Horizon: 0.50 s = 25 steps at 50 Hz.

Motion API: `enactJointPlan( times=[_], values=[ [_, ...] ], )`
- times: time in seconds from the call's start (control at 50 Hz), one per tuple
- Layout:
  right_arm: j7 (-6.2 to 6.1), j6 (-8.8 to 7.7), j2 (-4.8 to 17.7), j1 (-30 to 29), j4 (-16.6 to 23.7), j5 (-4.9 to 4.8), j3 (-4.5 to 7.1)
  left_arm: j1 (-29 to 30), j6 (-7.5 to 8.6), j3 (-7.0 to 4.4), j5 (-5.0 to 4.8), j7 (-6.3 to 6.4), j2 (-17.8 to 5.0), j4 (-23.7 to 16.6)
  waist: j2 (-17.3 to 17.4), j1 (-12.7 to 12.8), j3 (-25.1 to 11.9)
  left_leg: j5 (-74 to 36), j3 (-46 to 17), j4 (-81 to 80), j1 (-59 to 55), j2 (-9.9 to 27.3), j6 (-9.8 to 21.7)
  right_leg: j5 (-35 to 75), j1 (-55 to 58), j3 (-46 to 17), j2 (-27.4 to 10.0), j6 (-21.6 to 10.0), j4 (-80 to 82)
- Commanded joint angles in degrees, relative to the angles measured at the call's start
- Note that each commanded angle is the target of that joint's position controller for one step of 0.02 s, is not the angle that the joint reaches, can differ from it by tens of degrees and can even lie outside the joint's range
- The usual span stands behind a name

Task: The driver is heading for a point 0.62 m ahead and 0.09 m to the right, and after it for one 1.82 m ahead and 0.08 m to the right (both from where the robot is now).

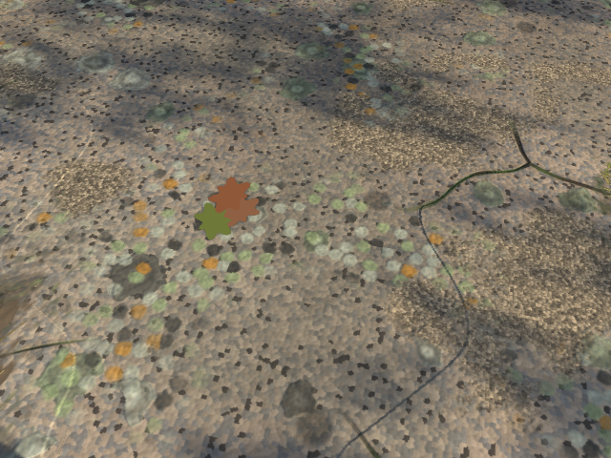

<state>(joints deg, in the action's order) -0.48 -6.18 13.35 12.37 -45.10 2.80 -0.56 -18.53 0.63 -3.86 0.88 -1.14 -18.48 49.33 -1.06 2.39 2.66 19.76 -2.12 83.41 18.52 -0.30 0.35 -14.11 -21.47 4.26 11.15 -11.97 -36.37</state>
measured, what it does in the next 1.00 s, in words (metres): walks ahead: left foot, then right foot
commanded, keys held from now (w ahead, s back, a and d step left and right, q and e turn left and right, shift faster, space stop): w+e+shift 0.44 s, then w+q+shift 0.06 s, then q+shift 0.50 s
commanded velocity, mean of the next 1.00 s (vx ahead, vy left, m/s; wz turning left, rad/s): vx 0.71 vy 0.00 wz -0.27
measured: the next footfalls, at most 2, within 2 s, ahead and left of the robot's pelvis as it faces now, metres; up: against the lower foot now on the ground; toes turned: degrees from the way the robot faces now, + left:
left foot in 0.30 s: +0.53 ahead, +0.14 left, +0.00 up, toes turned -20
right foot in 0.70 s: +0.76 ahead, -0.22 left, +0.00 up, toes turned -26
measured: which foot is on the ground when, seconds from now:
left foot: up 0.00-0.28, down 0.30-0.70, up 0.72-1.00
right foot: down 0.00-0.32, up 0.34-0.68, down 0.70-1.00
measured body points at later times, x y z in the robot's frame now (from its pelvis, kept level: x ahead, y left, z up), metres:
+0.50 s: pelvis +0.46 +0.02 +0.03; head +0.49 +0.01 +0.47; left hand +0.74 +0.21 -0.06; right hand +0.38 -0.27 -0.08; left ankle +0.49 +0.15 -0.71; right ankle +0.39 -0.06 -0.61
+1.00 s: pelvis +0.73 -0.10 +0.03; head +0.78 -0.11 +0.48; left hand +0.88 +0.15 -0.09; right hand +0.79 -0.39 -0.09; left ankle +0.86 -0.01 -0.66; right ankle +0.72 -0.20 -0.71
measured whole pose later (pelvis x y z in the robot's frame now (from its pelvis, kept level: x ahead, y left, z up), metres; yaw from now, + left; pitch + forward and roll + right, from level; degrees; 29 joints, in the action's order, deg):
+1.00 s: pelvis +0.73 -0.10 +0.03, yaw -12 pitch +1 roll +0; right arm 1.5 2.5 16.6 11.0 -41.8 1.2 4.4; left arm -13.9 3.1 -2.2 0.9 1.5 -15.0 44.6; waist 0.9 0.0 5.0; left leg 10.0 4.2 51.1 35.4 2.6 0.1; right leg -13.0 -13.4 13.4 -4.5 -1.1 -26.2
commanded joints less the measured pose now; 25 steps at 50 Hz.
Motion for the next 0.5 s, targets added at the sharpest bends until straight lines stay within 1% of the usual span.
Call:
enactJointPlan(
  times=[0.02, 0.04, 0.06, 0.08, 0.1, 0.12, 0.14, 0.16, 0.18, 0.2, 0.22, 0.24, 0.26, 0.28, 0.3, 0.32, 0.34, 0.36, 0.38, 0.4, 0.42, 0.44, 0.46, 0.48, 0.5],
  values=[
    [0.47, -0.28, 8.0, -2.0, 8.1, 1.73, 0.70, -3.8, 1.76, -1.61, -0.32, 1.10, -6.4, -2.4, 8.4, -4.1, 1.6, -0.8, -3.7, -4.3, 24.2, 5.1, -1.6, -3.1, 12.2, -36.9, -18.4, -9.4, 25.3],
    [0.65, 1.15, 7.3, -2.1, 8.4, 1.97, 0.32, -3.1, 2.55, -1.22, -0.59, 1.11, -5.8, -2.4, 7.9, -5.3, 3.0, -0.4, -2.7, -8.8, 21.0, 6.4, -2.7, -1.9, 5.8, -32.7, -15.9, -8.7, 26.3],
    [0.92, 1.95, 6.9, -4.0, 9.5, 2.00, 0.00, -2.5, 3.33, -1.40, -0.76, 0.92, -6.7, -3.0, 6.9, -5.4, 3.6, -1.0, -0.9, -14.9, 18.1, 7.0, -3.5, 0.3, 1.0, -29.3, -13.5, -8.1, 27.4],
    [1.28, 2.21, 6.7, -7.8, 11.4, 1.75, -0.32, -2.8, 3.93, -1.70, -0.81, 0.94, -7.7, -3.2, 5.5, -4.4, 4.7, -4.5, 0.8, -21.1, 16.6, 7.1, -4.1, 5.2, -1.8, -27.3, -12.1, -7.9, 28.5],
    [1.63, 2.15, 6.2, -11.5, 12.9, 1.13, -0.69, -3.5, 4.19, -1.88, -0.76, 0.99, -7.7, -3.2, 4.1, -3.1, 5.2, -9.4, 1.9, -27.5, 14.8, 6.9, -4.5, 9.7, -3.3, -25.7, -10.8, -7.1, 28.6],
    [1.88, 2.05, 5.2, -14.3, 14.0, 0.41, -1.13, -4.1, 4.21, -2.10, -0.98, 0.85, -7.7, -3.1, 2.8, -1.6, 4.9, -15.3, 2.5, -34.1, 12.4, 6.2, -4.4, 13.8, -3.1, -24.1, -9.3, -5.4, 27.8],
    [1.98, 1.95, 4.4, -16.4, 14.7, -0.22, -1.45, -5.3, 4.16, -2.44, -1.30, 0.63, -8.1, -2.9, 1.4, 0.2, 3.8, -20.3, 3.2, -39.7, 10.5, 4.9, -4.0, 18.4, -1.1, -23.6, -8.8, -3.9, 27.1],
    [1.94, 1.85, 4.3, -17.5, 15.1, -0.70, -1.50, -6.7, 4.07, -2.76, -1.53, 0.39, -8.5, -2.7, 0.3, 1.8, 2.3, -24.0, 3.7, -43.4, 9.2, 3.6, -3.6, 23.1, 2.1, -24.0, -9.0, -2.8, 26.3],
    [1.81, 1.76, 4.7, -18.3, 15.5, -1.01, -1.40, -7.8, 3.97, -3.02, -1.64, 0.25, -9.0, -2.6, -0.9, 3.0, 1.0, -25.6, 3.7, -46.0, 8.6, 2.5, -3.0, 27.0, 5.8, -24.8, -9.8, -2.1, 25.3],
    [1.63, 1.62, 5.3, -19.0, 16.0, -1.16, -1.23, -8.1, 3.88, -3.25, -1.55, 0.32, -9.3, -2.6, -1.8, 3.5, 0.3, -25.8, 3.1, -48.8, 8.0, 1.9, -2.5, 29.7, 9.2, -25.4, -10.5, -1.4, 23.7],
    [1.40, 1.43, 6.0, -18.6, 16.2, -1.17, -0.98, -7.6, 3.80, -3.43, -1.43, 0.57, -9.6, -2.9, -2.2, 3.1, -0.5, -25.1, 2.5, -52.0, 5.8, 1.2, -2.0, 32.3, 11.6, -25.8, -11.0, -0.4, 21.6],
    [1.00, 1.25, 7.5, -16.1, 15.6, -1.09, -0.37, -6.7, 3.84, -3.63, -1.32, 0.81, -10.2, -3.3, -2.3, 1.7, -2.6, -23.2, 1.9, -54.5, 1.2, -0.1, -1.5, 38.0, 13.6, -26.3, -11.0, 0.9, 17.7],
    [0.36, 1.05, 10.2, -10.7, 14.0, -1.23, 0.82, -5.8, 3.97, -3.92, -0.94, 0.86, -11.6, -3.6, -2.1, -0.9, -6.9, -18.9, 1.5, -54.3, -5.7, -1.6, -0.9, 45.0, 15.5, -26.6, -11.0, 2.3, 10.5],
    [-0.40, 0.73, 12.7, -0.8, 11.7, -1.60, 2.14, -2.8, 4.17, -4.29, -0.59, 0.66, -13.7, -4.3, -2.2, -7.1, -12.2, -14.8, 1.0, -54.3, -16.2, -1.0, -0.3, 45.7, 13.7, -26.2, -10.3, 3.4, -1.0],
    [-1.54, 0.50, 16.0, 12.5, 8.6, -1.08, 3.82, 0.7, 4.88, -3.78, -0.14, 0.50, -11.8, -5.5, -1.3, -13.9, -18.2, -7.1, -2.4, -51.1, -30.8, 4.1, 0.8, 38.2, 5.8, -24.3, -8.4, 4.1, -15.8],
    [-2.39, 0.36, 19.5, 20.9, 7.1, 1.34, 5.12, 0.1, 5.35, -1.20, -0.69, 0.71, -1.7, -7.7, 12.2, -14.0, -24.5, 13.3, -20.8, -54.3, -44.4, 20.5, 3.0, -5.5, -8.3, -18.3, -3.6, 4.2, -35.4],
    [-1.62, 0.86, 22.4, 13.8, 7.9, 1.52, 6.07, -5.9, 4.89, 0.24, -2.83, 0.56, -0.9, -11.3, 27.3, -6.4, -29.5, 22.3, -52.2, -67.1, -45.5, 29.5, 8.4, -14.1, -19.8, -13.4, -3.0, 5.0, -45.9],
    [-1.17, 1.24, 15.2, 6.5, 9.6, 1.05, 5.34, -1.7, 3.53, -0.06, -0.97, 1.17, -5.2, -8.9, 14.4, -6.7, -19.4, 30.0, -45.2, -68.4, -36.9, 25.6, 8.6, -6.9, -24.0, -11.8, -8.7, 4.6, -47.2],
    [-0.89, 1.46, 10.6, 4.1, 9.2, 0.42, 4.28, 2.3, 2.86, -0.33, 0.16, 0.54, -6.2, -9.1, 7.1, -6.8, -12.1, 21.2, -33.4, -67.6, -28.9, 22.6, 7.7, -2.7, -23.7, -10.1, -10.9, 5.2, -44.3],
    [-0.71, 1.50, 9.0, 4.7, 7.7, 0.60, 3.92, 4.9, 2.24, -0.41, 0.70, -0.27, -5.8, -9.3, 2.7, -6.4, -8.1, 10.3, -25.4, -68.0, -23.3, 20.3, 6.7, -1.9, -22.5, -9.4, -12.5, 5.7, -42.4],
    [-0.90, 1.19, 8.4, 6.7, 5.5, 0.37, 3.63, 6.9, 1.54, -0.18, 1.39, -1.26, -4.3, -10.7, 3.4, -5.6, -5.3, 3.8, -18.8, -68.8, -19.7, 18.3, 5.9, -1.9, -22.3, -9.6, -14.0, 6.0, -41.2],
    [-0.61, 0.66, 7.4, 8.2, 3.5, -0.13, 3.40, 7.2, 0.67, 0.37, 1.47, -1.97, -2.6, -11.7, 5.8, -4.4, -3.7, -0.5, -14.4, -69.6, -17.2, 17.7, 5.2, -1.9, -22.4, -9.4, -15.3, 6.3, -40.7],
    [-0.02, -0.07, 5.5, 10.3, 1.5, -0.69, 2.93, 9.0, 0.35, 1.16, 1.75, -2.42, -0.8, -13.1, 6.2, -4.1, -2.7, -5.2, -12.2, -70.6, -15.4, 16.4, 5.2, -1.8, -22.7, -9.9, -15.8, 6.3, -39.9],
    [0.50, -0.77, 5.0, 11.0, 0.3, -1.09, 2.72, 10.2, 0.21, 1.83, 1.89, -2.72, 0.6, -14.4, 6.2, -3.1, -1.9, -8.1, -10.3, -71.9, -13.8, 16.1, 5.6, -1.6, -23.4, -11.0, -15.5, 6.4, -38.2],
    [0.87, -1.36, 5.5, 10.7, -0.2, -1.15, 2.77, 11.2, 0.31, 2.35, 1.98, -2.88, 1.0, -15.3, 6.1, -2.3, -1.1, -10.2, -8.4, -73.8, -11.9, 15.5, 6.2, 0.1, -23.3, -12.0, -14.7, 6.5, -35.2]
  ],
)
Velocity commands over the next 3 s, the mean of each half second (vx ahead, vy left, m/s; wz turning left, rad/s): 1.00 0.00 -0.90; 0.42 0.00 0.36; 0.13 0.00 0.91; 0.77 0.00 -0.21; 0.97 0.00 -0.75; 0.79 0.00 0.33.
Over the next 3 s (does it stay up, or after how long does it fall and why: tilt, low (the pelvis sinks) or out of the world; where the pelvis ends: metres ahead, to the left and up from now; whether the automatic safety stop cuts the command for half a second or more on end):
stays up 1.80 -0.18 0.03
